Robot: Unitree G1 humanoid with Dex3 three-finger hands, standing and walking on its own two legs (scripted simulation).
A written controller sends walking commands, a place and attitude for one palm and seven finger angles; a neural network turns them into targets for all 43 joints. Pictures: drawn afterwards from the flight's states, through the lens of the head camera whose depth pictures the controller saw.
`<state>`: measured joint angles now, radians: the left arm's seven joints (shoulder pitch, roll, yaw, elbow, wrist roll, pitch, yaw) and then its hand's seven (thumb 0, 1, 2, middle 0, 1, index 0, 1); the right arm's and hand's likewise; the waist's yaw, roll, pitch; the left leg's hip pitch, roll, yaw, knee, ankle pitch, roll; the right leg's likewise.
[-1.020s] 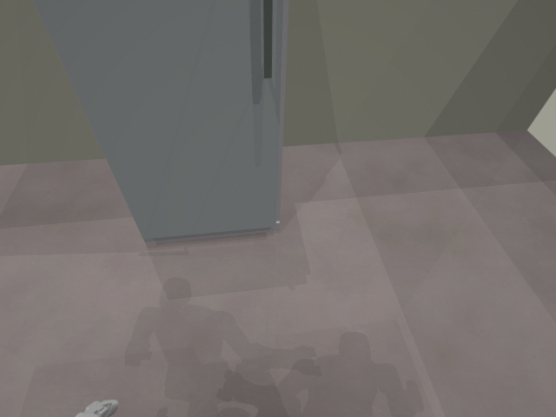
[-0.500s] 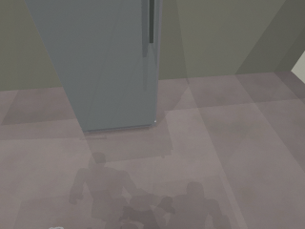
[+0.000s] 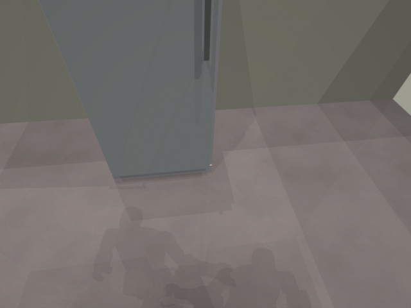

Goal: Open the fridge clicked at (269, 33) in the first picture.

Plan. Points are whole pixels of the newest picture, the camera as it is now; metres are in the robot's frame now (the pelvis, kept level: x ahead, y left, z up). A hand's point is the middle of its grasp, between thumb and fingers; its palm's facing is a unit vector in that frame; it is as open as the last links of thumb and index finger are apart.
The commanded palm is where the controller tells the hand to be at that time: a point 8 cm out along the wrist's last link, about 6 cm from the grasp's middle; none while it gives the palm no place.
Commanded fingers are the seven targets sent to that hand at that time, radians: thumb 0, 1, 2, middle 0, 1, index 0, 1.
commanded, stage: look at it before walking up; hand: right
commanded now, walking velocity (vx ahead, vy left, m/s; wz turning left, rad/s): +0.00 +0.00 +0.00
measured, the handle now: out of the picture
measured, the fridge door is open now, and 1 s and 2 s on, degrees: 0 0 0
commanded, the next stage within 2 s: turn to face it in 0.42 s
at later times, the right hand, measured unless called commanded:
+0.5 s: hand out of the picture +0.08 -0.25 -0.16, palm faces -0.02 +0.94 -0.34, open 7.4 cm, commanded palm none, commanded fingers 0.00 -0.90 -0.90 0.20 0.30 0.20 0.30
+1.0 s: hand out of the picture +0.07 -0.20 -0.18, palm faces -0.11 +0.96 -0.25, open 7.4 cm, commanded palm none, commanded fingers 0.00 -0.90 -0.90 0.20 0.30 0.20 0.30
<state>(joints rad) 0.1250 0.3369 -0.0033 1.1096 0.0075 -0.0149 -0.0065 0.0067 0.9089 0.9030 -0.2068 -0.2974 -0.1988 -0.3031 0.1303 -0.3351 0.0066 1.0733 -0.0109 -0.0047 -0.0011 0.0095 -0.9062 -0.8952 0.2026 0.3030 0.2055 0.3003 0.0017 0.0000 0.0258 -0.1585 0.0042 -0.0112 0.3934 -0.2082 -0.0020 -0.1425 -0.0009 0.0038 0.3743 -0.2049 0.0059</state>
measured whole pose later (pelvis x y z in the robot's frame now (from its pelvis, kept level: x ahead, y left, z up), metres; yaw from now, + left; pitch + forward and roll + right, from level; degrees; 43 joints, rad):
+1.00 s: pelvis -0.01 +0.00 -0.01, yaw +6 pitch -1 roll -1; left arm 0.18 0.23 0.01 1.06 0.01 0.01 0.01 0.01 0.91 0.90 -0.21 -0.30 -0.20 -0.30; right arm 0.20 -0.23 0.00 1.02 -0.02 0.04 -0.01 0.01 -0.91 -0.90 0.20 0.30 0.20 0.30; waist 0.00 0.01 0.05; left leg -0.26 -0.04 -0.10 0.54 -0.26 0.00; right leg -0.20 -0.04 -0.09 0.51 -0.28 0.01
